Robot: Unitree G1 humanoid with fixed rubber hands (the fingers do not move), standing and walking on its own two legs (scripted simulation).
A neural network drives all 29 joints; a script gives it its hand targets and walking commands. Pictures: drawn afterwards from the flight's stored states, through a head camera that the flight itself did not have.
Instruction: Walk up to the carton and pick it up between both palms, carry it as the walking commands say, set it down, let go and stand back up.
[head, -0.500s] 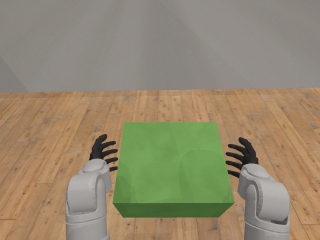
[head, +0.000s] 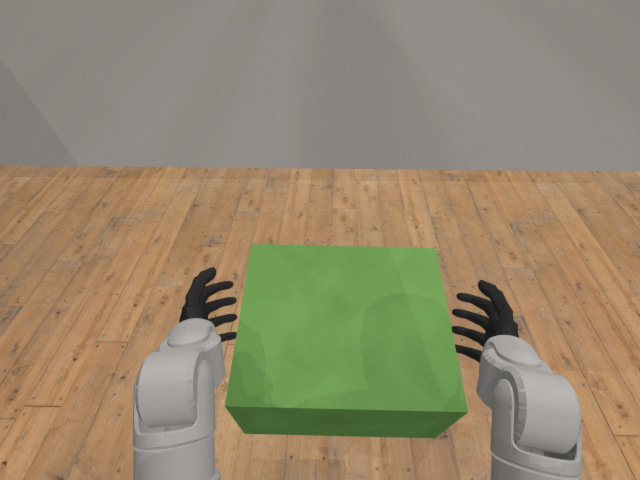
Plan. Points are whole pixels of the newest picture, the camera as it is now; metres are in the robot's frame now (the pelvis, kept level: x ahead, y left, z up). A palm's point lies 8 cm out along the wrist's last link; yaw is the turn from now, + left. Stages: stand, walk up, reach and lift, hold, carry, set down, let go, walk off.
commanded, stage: carry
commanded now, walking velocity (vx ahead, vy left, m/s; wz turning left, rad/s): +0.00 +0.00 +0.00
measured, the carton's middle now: (341, 339) +0.31 +0.00 +0.01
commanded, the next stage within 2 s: hold in 1.84 s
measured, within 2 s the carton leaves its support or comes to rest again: neither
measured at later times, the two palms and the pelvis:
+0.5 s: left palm (191, 351) +0.24 +0.17 +0.10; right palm (496, 366) +0.23 -0.16 +0.09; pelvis -0.01 +0.00 -0.01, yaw +1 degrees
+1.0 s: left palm (208, 353) +0.25 +0.16 +0.07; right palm (491, 369) +0.25 -0.17 +0.06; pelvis -0.01 -0.01 -0.01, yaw +1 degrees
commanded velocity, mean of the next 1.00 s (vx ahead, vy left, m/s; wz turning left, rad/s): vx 0.00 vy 0.00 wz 0.00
